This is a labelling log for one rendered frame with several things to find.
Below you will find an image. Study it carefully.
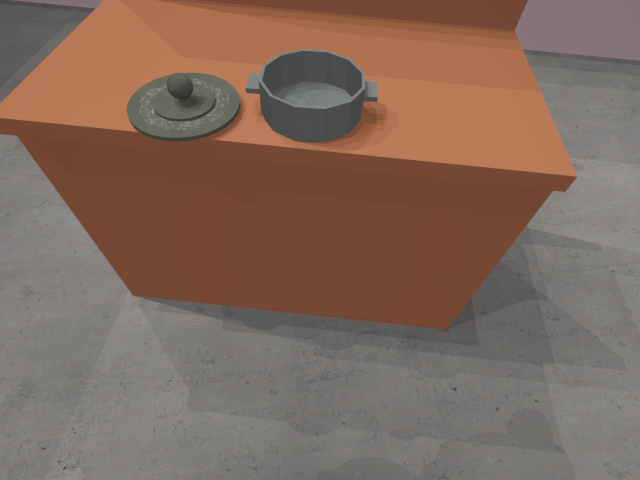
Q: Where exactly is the pot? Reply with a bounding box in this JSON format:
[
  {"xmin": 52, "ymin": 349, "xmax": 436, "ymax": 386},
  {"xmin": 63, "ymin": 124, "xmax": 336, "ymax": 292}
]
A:
[{"xmin": 246, "ymin": 49, "xmax": 378, "ymax": 142}]

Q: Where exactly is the table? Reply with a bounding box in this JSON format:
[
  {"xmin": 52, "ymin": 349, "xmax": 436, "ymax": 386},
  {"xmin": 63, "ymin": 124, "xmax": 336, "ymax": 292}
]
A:
[{"xmin": 0, "ymin": 0, "xmax": 577, "ymax": 330}]

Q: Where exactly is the knob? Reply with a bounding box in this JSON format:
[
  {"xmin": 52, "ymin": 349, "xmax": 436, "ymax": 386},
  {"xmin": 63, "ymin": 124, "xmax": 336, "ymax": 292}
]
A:
[{"xmin": 167, "ymin": 73, "xmax": 193, "ymax": 99}]

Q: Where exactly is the lid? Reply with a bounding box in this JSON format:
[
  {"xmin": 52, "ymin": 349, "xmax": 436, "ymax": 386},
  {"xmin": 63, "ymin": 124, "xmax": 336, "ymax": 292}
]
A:
[{"xmin": 127, "ymin": 73, "xmax": 240, "ymax": 142}]

